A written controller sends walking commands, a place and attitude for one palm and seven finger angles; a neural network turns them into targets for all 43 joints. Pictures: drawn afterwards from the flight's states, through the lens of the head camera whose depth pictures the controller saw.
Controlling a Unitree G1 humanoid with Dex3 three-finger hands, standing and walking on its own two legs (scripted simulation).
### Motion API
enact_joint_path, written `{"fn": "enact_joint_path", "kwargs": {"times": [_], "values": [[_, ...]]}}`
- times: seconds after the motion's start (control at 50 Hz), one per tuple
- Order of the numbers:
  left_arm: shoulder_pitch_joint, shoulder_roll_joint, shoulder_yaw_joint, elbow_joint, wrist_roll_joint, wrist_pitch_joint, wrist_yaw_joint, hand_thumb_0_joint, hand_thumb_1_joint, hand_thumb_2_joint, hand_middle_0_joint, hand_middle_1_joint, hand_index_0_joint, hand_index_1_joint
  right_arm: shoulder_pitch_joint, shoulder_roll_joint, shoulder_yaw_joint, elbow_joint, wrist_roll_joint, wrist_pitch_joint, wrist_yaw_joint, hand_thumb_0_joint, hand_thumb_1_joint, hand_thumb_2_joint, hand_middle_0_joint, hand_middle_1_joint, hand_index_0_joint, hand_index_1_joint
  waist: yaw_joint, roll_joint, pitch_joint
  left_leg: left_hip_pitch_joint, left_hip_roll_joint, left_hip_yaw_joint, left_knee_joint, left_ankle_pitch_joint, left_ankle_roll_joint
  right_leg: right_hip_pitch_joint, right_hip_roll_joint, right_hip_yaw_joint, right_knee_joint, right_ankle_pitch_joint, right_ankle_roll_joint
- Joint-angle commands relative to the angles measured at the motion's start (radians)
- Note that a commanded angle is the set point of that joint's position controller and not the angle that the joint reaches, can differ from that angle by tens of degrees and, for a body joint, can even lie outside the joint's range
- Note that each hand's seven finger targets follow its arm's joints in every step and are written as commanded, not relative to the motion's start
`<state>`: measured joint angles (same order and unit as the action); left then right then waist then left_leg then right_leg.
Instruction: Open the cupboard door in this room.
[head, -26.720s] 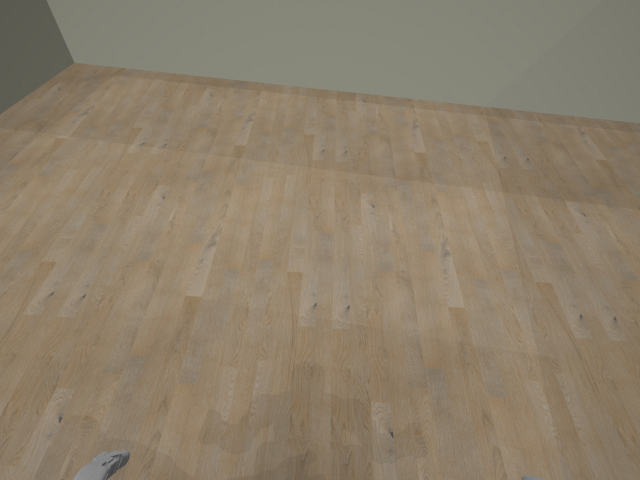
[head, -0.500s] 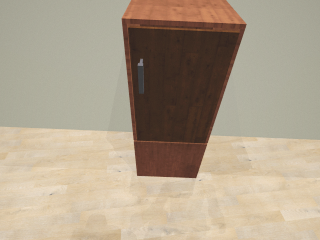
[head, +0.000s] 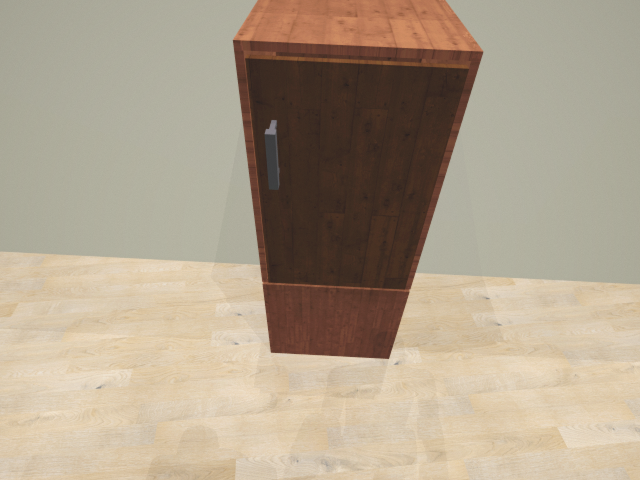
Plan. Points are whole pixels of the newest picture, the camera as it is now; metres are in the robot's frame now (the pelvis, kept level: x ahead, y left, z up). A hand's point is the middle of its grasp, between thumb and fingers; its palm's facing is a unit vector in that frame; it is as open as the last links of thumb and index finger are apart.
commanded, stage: shuffle to correct the standing spot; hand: left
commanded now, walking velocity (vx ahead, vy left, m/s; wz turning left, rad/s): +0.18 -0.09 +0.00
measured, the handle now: (273, 155) +0.66 +0.14 +0.07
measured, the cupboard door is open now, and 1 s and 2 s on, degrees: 0 0 0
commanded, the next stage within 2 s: come to a stop and stand still in 0.54 s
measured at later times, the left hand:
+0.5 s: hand out of the picture +0.14 +0.14 -0.17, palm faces -0.01 -0.96 -0.27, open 7.3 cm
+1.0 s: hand out of the picture +0.13 +0.07 -0.19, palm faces +0.09 -0.99 -0.14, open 7.4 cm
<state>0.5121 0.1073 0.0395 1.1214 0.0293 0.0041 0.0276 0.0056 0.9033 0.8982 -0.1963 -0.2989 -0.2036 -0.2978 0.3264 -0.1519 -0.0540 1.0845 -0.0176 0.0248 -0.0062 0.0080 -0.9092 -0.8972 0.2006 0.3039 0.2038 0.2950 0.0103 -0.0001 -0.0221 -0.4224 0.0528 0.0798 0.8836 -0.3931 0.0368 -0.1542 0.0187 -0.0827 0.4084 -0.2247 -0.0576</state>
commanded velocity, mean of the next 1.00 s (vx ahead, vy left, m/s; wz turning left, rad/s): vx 0.04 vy -0.03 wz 0.03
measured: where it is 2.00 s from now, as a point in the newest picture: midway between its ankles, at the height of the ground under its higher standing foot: outside the picture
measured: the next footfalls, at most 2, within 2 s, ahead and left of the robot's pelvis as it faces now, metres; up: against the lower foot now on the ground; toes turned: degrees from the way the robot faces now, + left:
left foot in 0.12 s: +0.08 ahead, +0.11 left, +0.00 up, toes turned +7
right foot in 0.46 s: +0.17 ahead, -0.18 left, +0.00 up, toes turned -7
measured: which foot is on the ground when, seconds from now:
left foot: up 0.00-0.10, down 0.12-0.48, up 0.50-0.80, down 0.82-1.00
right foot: down 0.00-0.12, up 0.14-0.44, down 0.46-1.00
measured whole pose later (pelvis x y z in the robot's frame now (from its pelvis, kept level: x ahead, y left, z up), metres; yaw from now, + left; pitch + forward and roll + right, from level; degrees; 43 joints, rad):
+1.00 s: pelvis +0.15 -0.08 -0.01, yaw -1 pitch -2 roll +0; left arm 0.33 0.09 0.02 1.06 0.02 0.01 0.05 0.01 0.90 0.90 -0.20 -0.30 -0.21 -0.30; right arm 0.09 -0.12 -0.03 0.98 -0.01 0.02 -0.03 0.00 -0.91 -0.90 0.20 0.30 0.20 0.29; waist 0.06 -0.01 0.08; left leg -0.32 0.02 0.14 0.52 -0.17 0.06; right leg -0.19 -0.03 -0.14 0.54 -0.33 -0.02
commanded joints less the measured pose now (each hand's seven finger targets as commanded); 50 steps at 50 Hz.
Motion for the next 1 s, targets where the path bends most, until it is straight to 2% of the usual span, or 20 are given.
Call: {"fn": "enact_joint_path", "kwargs": {"times": [0.0,0.06,0.08,0.1,0.12,0.16,0.24,0.38,0.42,0.44,0.46,0.48,0.5,0.54,0.58,0.68,0.76,0.82,0.9,0.98], "values": [[-0.018,0.137,0.020,-0.053,0.011,-0.023,0.001,0.000,0.900,0.900,-0.200,-0.300,-0.200,-0.300,0.011,-0.007,-0.001,-0.065,-0.002,-0.039,-0.003,0.000,-0.900,-0.900,0.200,0.300,0.200,0.300,-0.029,-0.126,0.181,0.078,-0.001,0.037,-0.166,0.003,-0.005,-0.241,-0.223,0.236,-0.227,-0.317,-0.128],[-0.015,0.099,0.011,-0.052,0.001,-0.014,-0.009,0.000,0.900,0.900,-0.200,-0.300,-0.200,-0.300,0.166,-0.036,0.002,-0.012,-0.002,-0.059,-0.022,0.000,-0.900,-0.900,0.200,0.300,0.200,0.300,-0.069,0.001,0.125,0.351,0.018,0.010,-0.446,0.026,-0.012,-0.353,-0.128,0.158,0.001,-0.320,-0.069],[-0.006,0.048,0.004,-0.065,-0.004,-0.014,-0.019,0.000,0.900,0.900,-0.200,-0.300,-0.200,-0.300,0.233,-0.113,-0.017,0.005,-0.009,-0.068,-0.033,0.000,-0.900,-0.900,0.200,0.300,0.200,0.300,-0.088,0.226,0.109,0.416,0.223,-0.316,-0.613,-0.172,0.051,-0.479,-0.046,0.086,0.238,-0.268,-0.017],[-0.050,0.036,0.003,-0.098,0.005,-0.014,-0.027,0.000,0.900,0.900,-0.200,-0.300,-0.200,-0.300,0.269,-0.178,-0.034,0.006,-0.010,-0.070,-0.044,0.000,-0.900,-0.900,0.200,0.300,0.200,0.300,-0.092,0.284,0.134,0.403,0.414,-0.553,-0.763,-0.296,0.143,-0.586,-0.039,0.020,0.436,-0.279,0.015],[-0.124,0.068,0.014,-0.131,0.016,-0.008,-0.037,0.000,0.900,0.900,-0.200,-0.300,-0.200,-0.300,0.238,-0.189,-0.038,-0.007,-0.008,-0.068,-0.051,0.000,-0.900,-0.900,0.200,0.300,0.200,0.300,-0.093,0.130,0.184,0.316,0.450,-0.558,-0.802,-0.323,0.193,-0.593,-0.094,0.082,0.567,-0.224,0.020],[-0.109,0.070,0.021,-0.103,0.023,-0.005,-0.045,0.000,0.900,0.900,-0.200,-0.300,-0.200,-0.300,0.135,-0.110,-0.011,-0.018,-0.009,-0.080,-0.047,0.000,-0.900,-0.900,0.200,0.300,0.200,0.300,-0.030,0.150,0.173,0.176,0.331,-0.387,-0.784,-0.180,0.131,-0.515,-0.115,0.103,0.642,-0.093,0.024],[-0.126,0.037,0.017,-0.110,0.008,0.000,-0.056,0.000,0.900,0.900,-0.200,-0.300,-0.200,-0.300,0.089,-0.103,-0.012,-0.030,-0.009,-0.097,-0.040,0.000,-0.900,-0.900,0.200,0.300,0.200,0.300,-0.005,0.094,0.148,0.140,0.257,-0.159,-0.747,0.057,0.127,-0.407,-0.138,0.067,0.511,0.001,0.055],[-0.201,0.057,0.025,-0.144,-0.002,-0.014,-0.054,0.000,0.900,0.900,-0.200,-0.300,-0.200,-0.300,0.108,-0.140,-0.039,-0.019,-0.019,-0.070,-0.023,0.000,-0.900,-0.900,0.200,0.300,0.200,0.300,-0.025,0.108,0.122,0.105,0.231,-0.105,-0.639,-0.013,0.103,-0.171,-0.086,-0.043,0.173,-0.016,0.067],[-0.063,0.102,0.037,-0.095,-0.001,-0.027,-0.044,0.000,0.900,0.900,-0.200,-0.300,-0.200,-0.300,0.099,-0.121,-0.037,-0.017,-0.017,-0.060,-0.017,0.000,-0.900,-0.900,0.200,0.300,0.200,0.300,0.037,-0.018,0.051,0.012,0.142,-0.046,-0.427,-0.074,0.047,0.076,-0.063,-0.042,0.045,0.001,0.057],[0.029,0.178,0.051,-0.067,0.004,-0.039,-0.031,0.000,0.900,0.900,-0.200,-0.300,-0.200,-0.300,0.107,-0.066,-0.023,-0.027,-0.008,-0.059,-0.011,0.000,-0.900,-0.900,0.200,0.300,0.200,0.300,0.075,-0.216,-0.005,-0.139,0.034,0.062,-0.171,-0.149,0.008,0.231,-0.227,0.153,-0.049,-0.148,0.010],[0.073,0.271,0.064,-0.072,-0.001,-0.040,-0.014,0.000,0.900,0.900,-0.200,-0.300,-0.200,-0.300,0.080,-0.019,-0.007,-0.069,-0.001,-0.051,-0.004,0.000,-0.900,-0.900,0.200,0.300,0.200,0.300,0.088,-0.370,-0.030,-0.273,-0.029,0.063,0.104,-0.269,-0.002,0.252,-0.426,0.430,-0.200,-0.286,-0.074],[0.053,0.251,0.063,-0.077,-0.007,-0.036,-0.005,0.000,0.900,0.900,-0.200,-0.300,-0.200,-0.300,0.005,-0.044,-0.013,-0.090,-0.008,-0.047,-0.001,0.000,-0.900,-0.900,0.200,0.300,0.200,0.300,0.093,-0.222,0.037,-0.308,0.011,-0.032,0.239,-0.202,0.010,0.158,-0.430,0.442,-0.240,-0.352,-0.118],[-0.022,0.215,0.059,-0.086,-0.006,-0.048,-0.003,0.000,0.900,0.900,-0.200,-0.300,-0.200,-0.300,0.008,-0.048,-0.017,-0.087,-0.009,-0.047,0.005,0.000,-0.900,-0.900,0.200,0.300,0.200,0.300,0.050,-0.253,0.043,-0.290,0.042,-0.055,0.296,-0.095,0.016,0.080,-0.388,0.410,-0.259,-0.353,-0.104],[-0.142,0.149,0.036,-0.108,-0.010,-0.056,0.003,0.000,0.900,0.900,-0.200,-0.300,-0.200,-0.300,0.032,-0.046,-0.020,-0.061,-0.015,-0.040,0.012,0.000,-0.900,-0.900,0.200,0.300,0.200,0.300,-0.013,-0.158,0.073,-0.221,0.076,-0.052,0.301,0.022,-0.002,-0.022,-0.336,0.244,-0.235,-0.210,-0.094],[-0.161,0.115,0.022,-0.110,-0.003,-0.066,0.007,0.000,0.900,0.900,-0.200,-0.300,-0.200,-0.300,0.056,-0.016,-0.013,-0.047,-0.016,-0.032,0.016,0.000,-0.900,-0.900,0.200,0.300,0.200,0.300,-0.041,-0.114,0.089,-0.146,0.068,-0.026,0.207,0.077,-0.016,-0.080,-0.292,0.119,-0.230,-0.029,-0.084],[-0.104,0.119,0.011,-0.078,0.001,-0.066,0.009,0.000,0.900,0.900,-0.200,-0.300,-0.200,-0.300,-0.015,0.021,0.010,-0.070,-0.008,-0.036,0.009,0.000,-0.900,-0.900,0.200,0.300,0.200,0.300,-0.017,-0.040,0.105,-0.044,0.038,0.010,-0.121,0.093,-0.042,-0.058,-0.301,0.103,-0.189,0.274,-0.123],[-0.107,0.125,0.006,-0.062,-0.011,-0.044,0.014,0.000,0.900,0.900,-0.200,-0.300,-0.200,-0.300,0.002,-0.004,0.023,-0.052,0.008,-0.040,-0.014,0.000,-0.900,-0.900,0.200,0.300,0.200,0.300,-0.019,-0.062,0.018,0.181,0.001,0.016,-0.422,0.280,-0.057,0.001,-0.250,0.067,-0.014,0.541,-0.068],[-0.070,0.074,0.000,-0.081,-0.015,-0.019,0.025,0.000,0.900,0.900,-0.200,-0.300,-0.200,-0.300,-0.020,-0.118,-0.002,-0.079,0.010,-0.034,-0.033,0.000,-0.900,-0.900,0.200,0.300,0.200,0.300,-0.004,0.101,-0.010,0.339,0.183,-0.117,-0.414,0.862,0.040,-0.118,-0.149,0.024,0.059,0.199,0.043],[-0.058,0.085,-0.003,-0.075,-0.011,0.005,0.030,0.000,0.900,0.900,-0.200,-0.300,-0.200,-0.300,-0.103,-0.120,-0.005,-0.108,0.010,-0.014,-0.039,0.000,-0.900,-0.900,0.200,0.300,0.200,0.300,0.011,0.175,0.036,0.257,0.201,-0.157,-0.492,0.794,0.092,-0.092,-0.108,0.021,0.127,-0.059,0.062],[-0.056,0.097,0.003,-0.094,-0.003,0.007,0.027,0.000,0.900,0.900,-0.200,-0.300,-0.200,-0.300,-0.144,-0.128,-0.021,-0.139,0.006,-0.004,-0.034,0.000,-0.900,-0.900,0.200,0.300,0.200,0.300,0.013,0.043,-0.026,0.255,0.162,-0.132,-0.439,0.631,0.068,-0.078,-0.119,0.057,0.080,0.106,0.050]]}}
